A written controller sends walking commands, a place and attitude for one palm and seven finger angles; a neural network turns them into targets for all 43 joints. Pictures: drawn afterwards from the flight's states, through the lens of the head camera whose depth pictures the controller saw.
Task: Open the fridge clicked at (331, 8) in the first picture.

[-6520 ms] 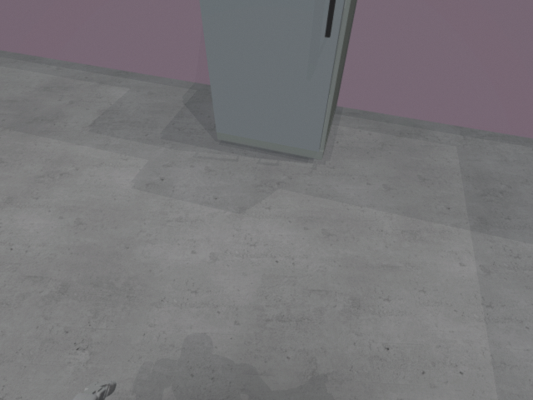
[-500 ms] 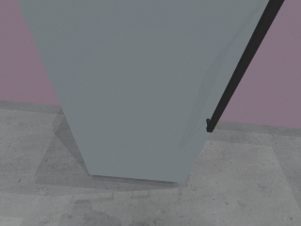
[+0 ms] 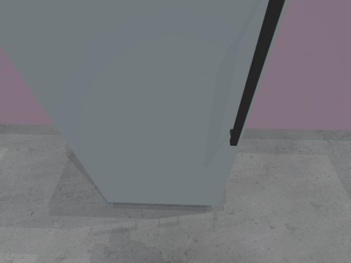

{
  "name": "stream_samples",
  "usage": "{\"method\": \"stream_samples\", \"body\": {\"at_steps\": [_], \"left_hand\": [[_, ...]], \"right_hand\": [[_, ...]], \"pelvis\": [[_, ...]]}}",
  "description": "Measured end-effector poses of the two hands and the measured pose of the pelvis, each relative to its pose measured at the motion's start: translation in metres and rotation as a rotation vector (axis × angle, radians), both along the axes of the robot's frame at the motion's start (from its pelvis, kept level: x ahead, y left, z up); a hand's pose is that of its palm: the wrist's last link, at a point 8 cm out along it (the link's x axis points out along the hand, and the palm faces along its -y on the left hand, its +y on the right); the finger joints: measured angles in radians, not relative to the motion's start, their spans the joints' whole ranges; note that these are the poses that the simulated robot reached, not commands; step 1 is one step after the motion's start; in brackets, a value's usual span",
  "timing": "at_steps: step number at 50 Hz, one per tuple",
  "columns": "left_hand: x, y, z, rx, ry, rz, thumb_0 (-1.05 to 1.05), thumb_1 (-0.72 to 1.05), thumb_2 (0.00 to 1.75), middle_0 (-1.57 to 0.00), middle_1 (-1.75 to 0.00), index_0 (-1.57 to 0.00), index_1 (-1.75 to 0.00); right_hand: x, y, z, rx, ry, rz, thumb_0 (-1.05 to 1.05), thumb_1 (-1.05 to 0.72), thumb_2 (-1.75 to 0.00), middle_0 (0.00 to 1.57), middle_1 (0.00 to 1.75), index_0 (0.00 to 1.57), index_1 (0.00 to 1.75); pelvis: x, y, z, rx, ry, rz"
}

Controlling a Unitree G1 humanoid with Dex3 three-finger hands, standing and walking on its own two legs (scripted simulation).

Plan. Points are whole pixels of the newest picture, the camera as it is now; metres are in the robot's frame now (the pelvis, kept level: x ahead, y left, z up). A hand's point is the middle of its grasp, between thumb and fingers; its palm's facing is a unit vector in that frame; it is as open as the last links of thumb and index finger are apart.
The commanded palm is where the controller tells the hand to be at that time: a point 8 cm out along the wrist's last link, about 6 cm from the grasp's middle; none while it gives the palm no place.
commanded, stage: come to a stop and stand still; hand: right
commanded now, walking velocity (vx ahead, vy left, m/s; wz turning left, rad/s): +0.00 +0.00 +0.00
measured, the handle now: (249, 79) +0.48 -0.15 +0.17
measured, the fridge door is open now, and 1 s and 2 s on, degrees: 0 0 0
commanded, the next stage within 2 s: look again from close up in 0.78 s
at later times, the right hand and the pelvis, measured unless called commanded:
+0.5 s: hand out of the picture +0.00 -0.14 -0.17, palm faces +0.04 +0.98 -0.21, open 7.3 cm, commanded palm none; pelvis -0.02 +0.04 +0.00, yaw -1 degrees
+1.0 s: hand out of the picture -0.02 -0.16 -0.18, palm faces +0.03 +0.98 -0.20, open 7.4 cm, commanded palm none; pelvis -0.03 +0.02 +0.00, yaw -1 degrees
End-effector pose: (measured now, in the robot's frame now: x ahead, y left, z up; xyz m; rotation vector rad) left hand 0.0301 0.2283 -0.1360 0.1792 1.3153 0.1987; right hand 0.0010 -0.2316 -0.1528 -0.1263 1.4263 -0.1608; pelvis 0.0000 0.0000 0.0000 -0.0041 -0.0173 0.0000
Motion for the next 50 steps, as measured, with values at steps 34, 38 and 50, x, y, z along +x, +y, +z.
{"method": "stream_samples", "body": {"at_steps": [34,38,50], "left_hand": [[-0.080,0.028,-0.006,-0.069,0.150,0.009,0.00,0.91,0.90,-0.20,-0.30,-0.20,-0.30],[-0.084,0.024,-0.004,-0.063,0.156,0.013,0.00,0.91,0.90,-0.20,-0.30,-0.20,-0.30],[-0.058,0.018,-0.006,-0.035,0.016,0.002,0.00,0.91,0.90,-0.20,-0.30,-0.20,-0.30]], "right_hand": [[-0.042,0.052,0.010,0.006,0.008,-0.020,0.00,-0.91,-0.90,0.20,0.30,0.20,0.30],[-0.048,0.051,0.009,0.016,0.023,-0.023,0.00,-0.90,-0.90,0.20,0.30,0.20,0.30],[-0.032,0.021,0.008,-0.021,-0.068,0.018,0.00,-0.90,-0.90,0.20,0.30,0.21,0.30]], "pelvis": [[-0.028,0.039,0.005,0.010,-0.004,-0.013],[-0.028,0.035,0.006,0.010,-0.002,-0.011],[-0.030,0.018,-0.001,0.012,-0.005,-0.021]]}}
